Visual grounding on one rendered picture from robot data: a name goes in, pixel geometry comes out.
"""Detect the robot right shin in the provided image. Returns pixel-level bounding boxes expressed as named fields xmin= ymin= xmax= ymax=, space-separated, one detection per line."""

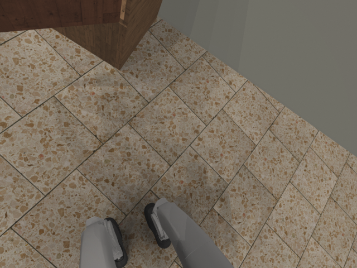
xmin=153 ymin=198 xmax=173 ymax=241

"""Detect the left robot thigh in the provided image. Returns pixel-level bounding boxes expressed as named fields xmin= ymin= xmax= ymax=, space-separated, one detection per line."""
xmin=79 ymin=219 xmax=118 ymax=268

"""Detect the cupboard door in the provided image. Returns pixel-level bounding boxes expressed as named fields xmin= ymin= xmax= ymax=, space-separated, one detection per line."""
xmin=0 ymin=0 xmax=122 ymax=32

